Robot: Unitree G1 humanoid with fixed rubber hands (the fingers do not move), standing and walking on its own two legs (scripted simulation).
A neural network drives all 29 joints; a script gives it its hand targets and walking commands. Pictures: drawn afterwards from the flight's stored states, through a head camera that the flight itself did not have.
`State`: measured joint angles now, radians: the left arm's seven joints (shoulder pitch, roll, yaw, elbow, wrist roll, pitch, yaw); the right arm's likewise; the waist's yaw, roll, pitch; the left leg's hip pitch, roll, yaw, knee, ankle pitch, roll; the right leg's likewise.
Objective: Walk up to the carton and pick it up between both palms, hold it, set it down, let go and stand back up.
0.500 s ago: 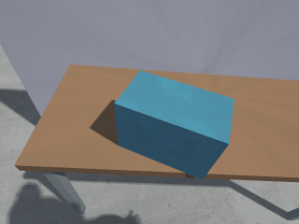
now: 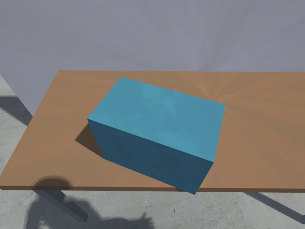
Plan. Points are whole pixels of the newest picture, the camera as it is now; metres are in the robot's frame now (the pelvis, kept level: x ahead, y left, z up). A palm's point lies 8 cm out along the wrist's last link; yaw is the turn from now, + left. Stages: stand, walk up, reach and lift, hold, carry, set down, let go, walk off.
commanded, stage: walk up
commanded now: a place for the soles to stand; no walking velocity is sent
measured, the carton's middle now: (157, 135) +0.38 -0.01 +0.04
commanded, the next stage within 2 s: none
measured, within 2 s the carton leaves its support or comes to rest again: neither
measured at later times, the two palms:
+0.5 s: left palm out of the picture +0.08 +0.35 -0.10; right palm out of the picture +0.10 -0.27 -0.08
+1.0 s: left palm out of the picture +0.07 +0.33 -0.10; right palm out of the picture +0.10 -0.29 -0.09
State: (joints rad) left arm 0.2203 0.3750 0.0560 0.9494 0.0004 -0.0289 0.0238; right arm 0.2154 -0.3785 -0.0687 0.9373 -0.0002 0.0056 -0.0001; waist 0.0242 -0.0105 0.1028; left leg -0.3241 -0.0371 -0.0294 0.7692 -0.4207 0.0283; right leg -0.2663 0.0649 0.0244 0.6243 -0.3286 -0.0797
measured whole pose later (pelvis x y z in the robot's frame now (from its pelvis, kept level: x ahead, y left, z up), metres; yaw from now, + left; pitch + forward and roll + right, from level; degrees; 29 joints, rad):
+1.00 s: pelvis -0.01 +0.02 +0.01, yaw +0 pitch -1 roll +0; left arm 0.17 0.37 0.04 0.95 0.00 0.00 -0.04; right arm 0.16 -0.38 -0.07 0.94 0.00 -0.06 -0.02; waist 0.02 -0.01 0.04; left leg -0.26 -0.04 -0.03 0.50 -0.21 0.03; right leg -0.27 0.06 0.02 0.66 -0.36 -0.04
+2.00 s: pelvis +0.02 -0.11 +0.00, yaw -5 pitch -4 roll +0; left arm 0.19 0.35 0.05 0.95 0.00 -0.02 0.01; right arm 0.09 -0.37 -0.07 0.94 0.00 0.03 -0.03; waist 0.03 0.04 0.15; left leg -0.35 -0.02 -0.09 0.73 -0.30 0.00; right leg -0.21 0.05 -0.01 0.62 -0.33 -0.03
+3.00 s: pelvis +0.00 -0.04 +0.00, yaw -2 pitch -5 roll +0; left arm 0.13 0.35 0.05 0.95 0.00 -0.03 0.02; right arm 0.13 -0.36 -0.07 0.94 0.00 0.04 -0.02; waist 0.02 0.06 0.20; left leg -0.29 -0.09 -0.15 0.91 -0.45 0.04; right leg -0.23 0.01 -0.02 0.64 -0.32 -0.03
